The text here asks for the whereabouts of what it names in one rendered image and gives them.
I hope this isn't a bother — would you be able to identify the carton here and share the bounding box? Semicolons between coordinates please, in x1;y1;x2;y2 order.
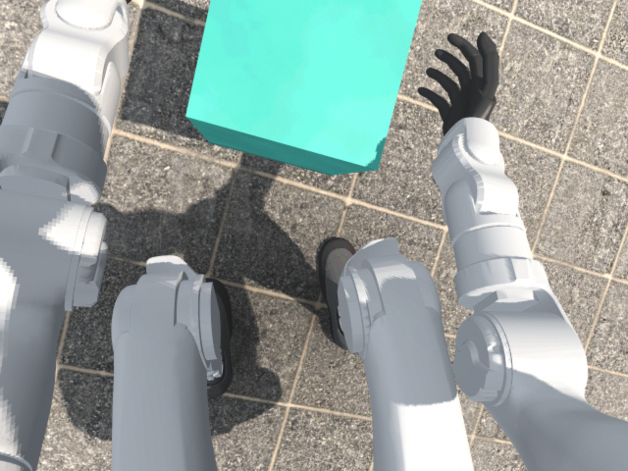
185;0;422;176

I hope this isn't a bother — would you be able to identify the left robot shin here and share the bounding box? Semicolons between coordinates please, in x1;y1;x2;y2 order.
111;255;223;380

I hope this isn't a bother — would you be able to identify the right robot forearm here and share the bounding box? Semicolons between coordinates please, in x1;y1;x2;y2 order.
431;117;588;385

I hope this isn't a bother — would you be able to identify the left robot upper arm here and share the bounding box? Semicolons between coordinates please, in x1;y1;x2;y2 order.
0;189;108;471

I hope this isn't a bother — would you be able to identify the left robot forearm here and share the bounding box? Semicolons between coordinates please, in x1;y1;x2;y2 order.
0;0;130;206

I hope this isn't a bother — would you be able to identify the robot right hand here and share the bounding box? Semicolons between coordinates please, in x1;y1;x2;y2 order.
417;31;499;136

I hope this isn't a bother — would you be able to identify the robot right foot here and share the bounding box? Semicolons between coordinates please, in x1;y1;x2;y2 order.
319;237;356;350

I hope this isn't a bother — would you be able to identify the right robot upper arm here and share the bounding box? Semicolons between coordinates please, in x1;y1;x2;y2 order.
452;311;628;471

